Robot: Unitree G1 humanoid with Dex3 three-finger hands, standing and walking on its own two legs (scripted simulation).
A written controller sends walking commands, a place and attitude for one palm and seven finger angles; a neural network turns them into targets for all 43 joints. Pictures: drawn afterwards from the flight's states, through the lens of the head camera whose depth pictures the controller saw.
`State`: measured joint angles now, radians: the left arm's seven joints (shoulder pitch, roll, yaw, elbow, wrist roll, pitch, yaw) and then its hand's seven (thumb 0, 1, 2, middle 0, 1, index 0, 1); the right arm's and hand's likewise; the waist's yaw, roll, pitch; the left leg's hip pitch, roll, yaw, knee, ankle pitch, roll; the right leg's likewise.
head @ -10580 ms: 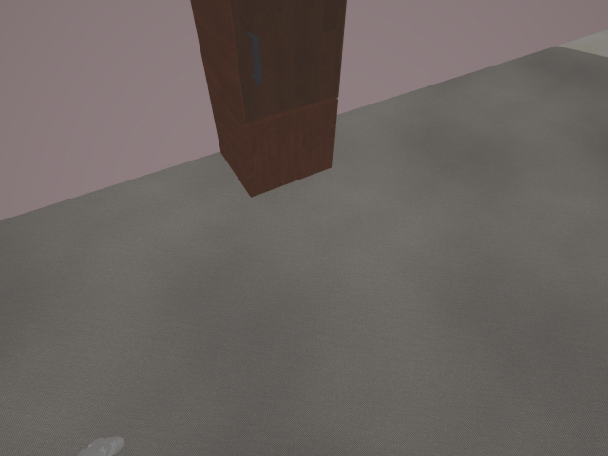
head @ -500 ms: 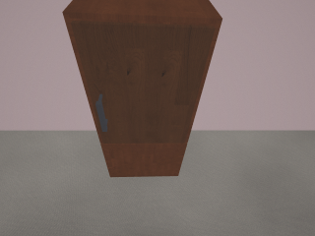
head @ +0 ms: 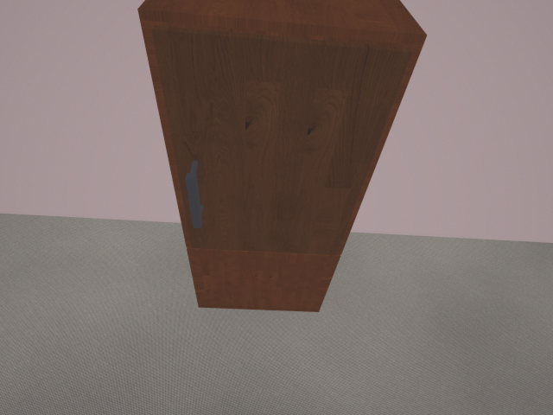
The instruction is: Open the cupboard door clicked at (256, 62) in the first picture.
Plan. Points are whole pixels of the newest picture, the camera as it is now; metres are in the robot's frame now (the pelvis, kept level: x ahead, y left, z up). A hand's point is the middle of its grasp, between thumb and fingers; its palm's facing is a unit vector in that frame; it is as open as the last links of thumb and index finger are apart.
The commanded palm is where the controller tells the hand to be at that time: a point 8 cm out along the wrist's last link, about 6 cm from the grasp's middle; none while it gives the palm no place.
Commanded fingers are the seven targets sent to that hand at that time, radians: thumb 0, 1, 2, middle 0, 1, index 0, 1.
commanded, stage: shuffle to correct the standing spot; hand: left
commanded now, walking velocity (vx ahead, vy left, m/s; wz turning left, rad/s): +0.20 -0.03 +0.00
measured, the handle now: (196, 195) +0.57 +0.21 -0.08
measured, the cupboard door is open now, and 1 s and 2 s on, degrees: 0 0 0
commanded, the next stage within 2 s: come to a stop and stand still in 0.04 s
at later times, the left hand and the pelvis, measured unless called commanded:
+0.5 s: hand out of the picture +0.08 +0.16 -0.17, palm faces +0.04 -0.98 -0.18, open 7.3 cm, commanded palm none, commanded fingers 0.00 0.90 0.90 -0.20 -0.30 -0.20 -0.30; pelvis +0.06 -0.01 +0.01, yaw -1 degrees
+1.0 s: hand out of the picture +0.06 +0.16 -0.16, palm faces -0.01 -0.98 -0.20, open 7.3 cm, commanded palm none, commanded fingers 0.00 0.90 0.90 -0.20 -0.30 -0.20 -0.30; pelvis +0.04 -0.01 +0.01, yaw -1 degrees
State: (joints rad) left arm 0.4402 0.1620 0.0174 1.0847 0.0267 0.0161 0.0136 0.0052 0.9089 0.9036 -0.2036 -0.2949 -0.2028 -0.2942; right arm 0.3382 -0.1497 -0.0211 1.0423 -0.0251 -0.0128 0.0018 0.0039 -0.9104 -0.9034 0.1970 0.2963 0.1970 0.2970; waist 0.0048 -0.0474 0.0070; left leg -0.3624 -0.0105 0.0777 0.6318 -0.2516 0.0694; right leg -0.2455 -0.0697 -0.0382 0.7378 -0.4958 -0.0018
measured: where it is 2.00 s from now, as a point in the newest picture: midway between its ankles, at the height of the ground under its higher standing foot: outside the picture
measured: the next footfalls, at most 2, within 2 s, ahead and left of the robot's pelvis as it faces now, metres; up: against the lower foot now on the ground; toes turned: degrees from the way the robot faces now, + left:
right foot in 0.24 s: +0.09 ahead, -0.12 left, +0.00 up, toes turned -4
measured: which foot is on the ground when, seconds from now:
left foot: down 0.00-1.00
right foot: up 0.00-0.22, down 0.24-1.00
